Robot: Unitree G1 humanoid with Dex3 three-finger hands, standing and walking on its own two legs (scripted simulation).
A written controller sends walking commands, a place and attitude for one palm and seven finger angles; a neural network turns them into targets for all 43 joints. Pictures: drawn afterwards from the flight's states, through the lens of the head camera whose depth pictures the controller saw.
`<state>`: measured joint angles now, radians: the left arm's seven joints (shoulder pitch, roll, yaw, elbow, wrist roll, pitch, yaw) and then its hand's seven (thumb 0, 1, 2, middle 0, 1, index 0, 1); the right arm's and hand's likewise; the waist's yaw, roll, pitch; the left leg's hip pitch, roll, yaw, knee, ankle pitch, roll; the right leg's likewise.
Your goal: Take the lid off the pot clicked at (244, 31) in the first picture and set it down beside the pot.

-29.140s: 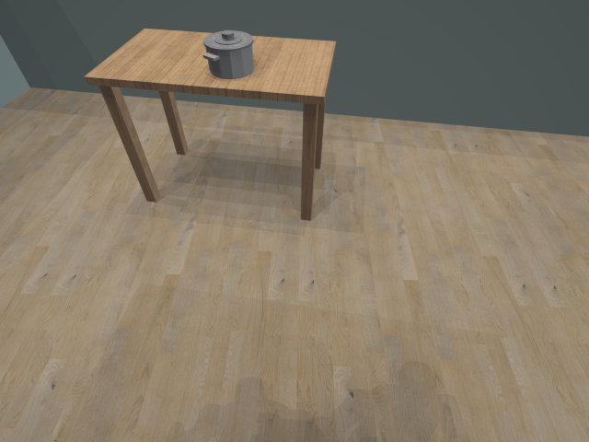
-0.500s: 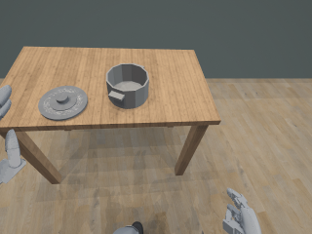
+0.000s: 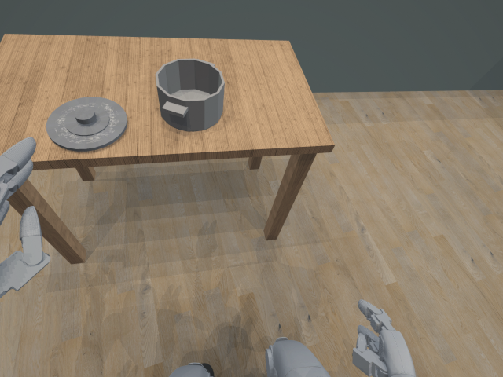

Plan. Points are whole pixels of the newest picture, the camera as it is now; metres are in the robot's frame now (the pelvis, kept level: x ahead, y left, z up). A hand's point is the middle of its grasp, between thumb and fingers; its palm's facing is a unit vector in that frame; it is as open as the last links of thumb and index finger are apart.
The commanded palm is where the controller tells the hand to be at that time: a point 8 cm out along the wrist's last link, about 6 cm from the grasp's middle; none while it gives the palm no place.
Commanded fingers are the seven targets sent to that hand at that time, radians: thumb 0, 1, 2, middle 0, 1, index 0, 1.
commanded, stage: stop stepping back and stand still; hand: left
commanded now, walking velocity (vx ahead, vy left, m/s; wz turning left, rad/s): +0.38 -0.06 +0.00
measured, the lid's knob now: (85, 115) +0.66 +0.38 -0.08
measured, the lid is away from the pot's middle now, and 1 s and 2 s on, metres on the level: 0.25 0.25 0.25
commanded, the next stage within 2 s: let the arm hang, fingers relaxed in 1.08 s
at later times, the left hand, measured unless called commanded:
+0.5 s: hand (9, 335) +0.16 +0.23 +0.16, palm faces +0.32 -0.88 -0.34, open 7.4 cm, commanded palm +0.09 +0.29 +0.18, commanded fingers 0.00 0.90 0.90 -0.20 -0.30 -0.20 -0.30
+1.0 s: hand out of the picture +0.01 +0.19 -0.18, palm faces +0.12 -0.98 -0.15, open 7.1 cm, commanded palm none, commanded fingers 0.00 0.90 0.90 -0.20 -0.30 -0.20 -0.30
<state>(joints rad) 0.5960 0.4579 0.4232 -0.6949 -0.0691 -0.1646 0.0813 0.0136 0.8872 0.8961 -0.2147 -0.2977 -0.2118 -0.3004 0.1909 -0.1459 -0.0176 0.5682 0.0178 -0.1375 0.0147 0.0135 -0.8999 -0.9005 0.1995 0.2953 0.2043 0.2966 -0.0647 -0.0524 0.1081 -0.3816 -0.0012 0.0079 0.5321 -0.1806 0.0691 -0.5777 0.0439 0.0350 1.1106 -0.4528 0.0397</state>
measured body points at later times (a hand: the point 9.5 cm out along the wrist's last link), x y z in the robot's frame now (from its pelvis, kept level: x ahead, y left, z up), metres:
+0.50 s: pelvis -0.04 +0.00 -0.01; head -0.04 +0.03 +0.44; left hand +0.13 +0.27 +0.18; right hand +0.13 -0.25 -0.07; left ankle -0.03 +0.14 -0.74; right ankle -0.08 -0.12 -0.74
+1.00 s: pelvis -0.05 +0.01 -0.02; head -0.04 +0.05 +0.43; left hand +0.01 +0.24 -0.17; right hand +0.04 -0.23 -0.14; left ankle -0.03 +0.14 -0.74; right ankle -0.08 -0.12 -0.74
